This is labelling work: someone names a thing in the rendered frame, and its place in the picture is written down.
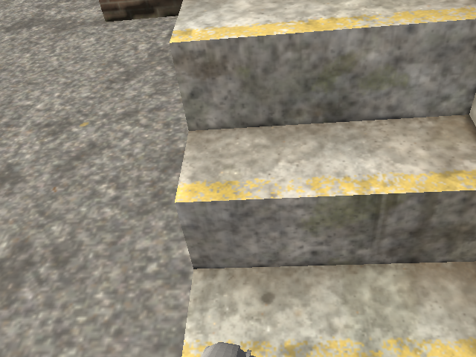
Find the robot left thigh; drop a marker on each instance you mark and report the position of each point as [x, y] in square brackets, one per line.
[222, 349]

